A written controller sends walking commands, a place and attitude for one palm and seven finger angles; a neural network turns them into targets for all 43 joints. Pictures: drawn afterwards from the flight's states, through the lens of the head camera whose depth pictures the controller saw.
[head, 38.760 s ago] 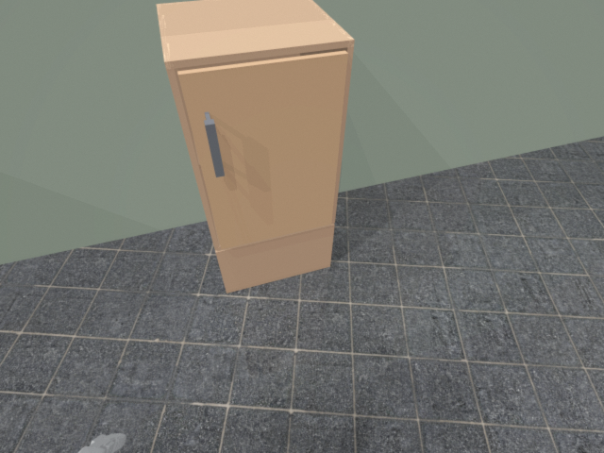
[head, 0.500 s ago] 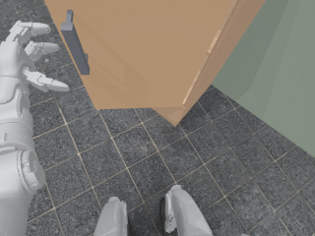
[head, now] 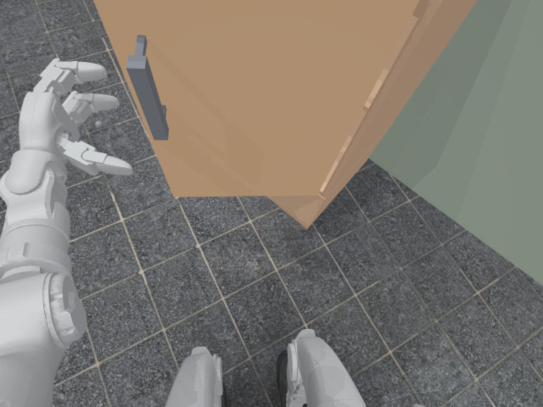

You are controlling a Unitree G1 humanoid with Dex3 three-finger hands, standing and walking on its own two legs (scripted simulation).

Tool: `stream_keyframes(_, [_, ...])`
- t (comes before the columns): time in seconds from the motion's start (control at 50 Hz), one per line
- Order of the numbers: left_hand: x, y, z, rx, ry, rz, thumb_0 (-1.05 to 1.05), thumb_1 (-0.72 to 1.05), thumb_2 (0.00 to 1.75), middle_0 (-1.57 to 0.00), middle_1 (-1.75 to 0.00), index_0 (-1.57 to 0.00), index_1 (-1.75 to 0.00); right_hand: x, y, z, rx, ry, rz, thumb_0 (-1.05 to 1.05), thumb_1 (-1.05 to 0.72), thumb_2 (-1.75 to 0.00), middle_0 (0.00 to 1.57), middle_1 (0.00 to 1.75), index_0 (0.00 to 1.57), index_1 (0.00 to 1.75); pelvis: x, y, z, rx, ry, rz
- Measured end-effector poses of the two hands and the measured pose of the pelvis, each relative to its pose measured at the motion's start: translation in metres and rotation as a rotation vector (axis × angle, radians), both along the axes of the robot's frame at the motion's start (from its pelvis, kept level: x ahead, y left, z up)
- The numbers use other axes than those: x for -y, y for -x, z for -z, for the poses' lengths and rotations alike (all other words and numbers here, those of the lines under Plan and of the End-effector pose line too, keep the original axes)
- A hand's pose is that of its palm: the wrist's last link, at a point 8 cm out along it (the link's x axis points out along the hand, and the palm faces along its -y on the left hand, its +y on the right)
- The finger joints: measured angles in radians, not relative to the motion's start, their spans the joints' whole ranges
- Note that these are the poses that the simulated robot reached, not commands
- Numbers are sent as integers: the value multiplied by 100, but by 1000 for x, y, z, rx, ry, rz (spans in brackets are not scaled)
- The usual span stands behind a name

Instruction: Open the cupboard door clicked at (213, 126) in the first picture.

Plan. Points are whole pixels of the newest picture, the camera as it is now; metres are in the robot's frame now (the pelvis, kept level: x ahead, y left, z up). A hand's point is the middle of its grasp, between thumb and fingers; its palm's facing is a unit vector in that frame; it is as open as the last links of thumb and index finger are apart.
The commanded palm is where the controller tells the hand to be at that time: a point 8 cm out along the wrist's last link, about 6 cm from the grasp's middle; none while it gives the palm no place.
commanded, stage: move the hooked fingers beside the handle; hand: left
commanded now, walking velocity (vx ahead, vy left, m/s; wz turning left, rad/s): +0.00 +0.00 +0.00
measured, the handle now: (152, 92) +0.56 +0.15 +0.04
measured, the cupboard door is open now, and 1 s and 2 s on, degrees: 44 44 44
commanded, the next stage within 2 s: slide the fingers in behind the handle in 0.28 s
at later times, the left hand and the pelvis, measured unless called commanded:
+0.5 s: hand (110, 124) +0.50 +0.20 +0.05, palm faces -0.04 -1.00 -0.02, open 14.0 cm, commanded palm +0.48 +0.24 +0.04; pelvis +0.00 +0.00 +0.00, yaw +0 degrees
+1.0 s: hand (139, 123) +0.50 +0.16 +0.05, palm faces -0.03 -1.00 -0.04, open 14.0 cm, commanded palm +0.47 +0.20 +0.04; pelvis +0.00 -0.01 +0.00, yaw +0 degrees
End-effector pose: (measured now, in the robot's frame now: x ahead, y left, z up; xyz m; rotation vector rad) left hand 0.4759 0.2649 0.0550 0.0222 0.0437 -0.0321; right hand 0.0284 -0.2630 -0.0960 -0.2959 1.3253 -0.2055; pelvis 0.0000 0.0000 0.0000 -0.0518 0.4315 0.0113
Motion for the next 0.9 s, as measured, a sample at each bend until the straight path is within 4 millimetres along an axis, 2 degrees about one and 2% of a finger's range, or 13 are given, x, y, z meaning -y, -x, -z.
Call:
stream_keyframes(0.16, [4, 2, 5, 32, -7, -14, -1, -50, 30, -30, -120, -30, -120, 1, -10, 1, 35, 9, -6, 0, -91, -89, 20, 30, 20, 30, -1, 0, 3, -4, -1, 5])
stream_keyframes(0.36, [0, 3, 4, 8, -21, -12, -1, -50, 30, -30, -120, -30, -120, -5, -1, 6, 7, -14, -2, 0, -91, -89, 20, 30, 20, 30, -1, 3, 3, -1, 0, -1])
stream_keyframes(0.44, [6, 2, -1, 33, -13, -3, -1, -50, 30, -30, -120, -30, -120, -6, 4, 8, -5, -19, 2, 0, -91, -89, 20, 30, 20, 30, -1, 3, 3, -1, -1, 0])
stream_keyframes(0.58, [22, -5, 7, 4, -3, 7, -1, -50, 30, -30, -120, -30, -120, -3, 11, 7, -10, -12, 13, 0, -91, -89, 20, 30, 20, 30, 0, 5, 5, -8, -3, 0])
stream_keyframes(0.74, [40, -6, 6, 25, -14, 3, -1, -50, 30, -30, -120, -30, -120, -2, 15, 8, -17, -26, 26, 0, -91, -89, 20, 30, 20, 30, 2, 3, 4, -4, -10, 7])
stream_keyframes(0.9, [44, -6, 5, 20, -26, -18, -1, -50, 30, -30, -120, -30, -120, -1, 11, 9, -2, -37, 24, 0, -91, -89, 20, 30, 20, 30, 6, 3, 3, -3, -17, 8])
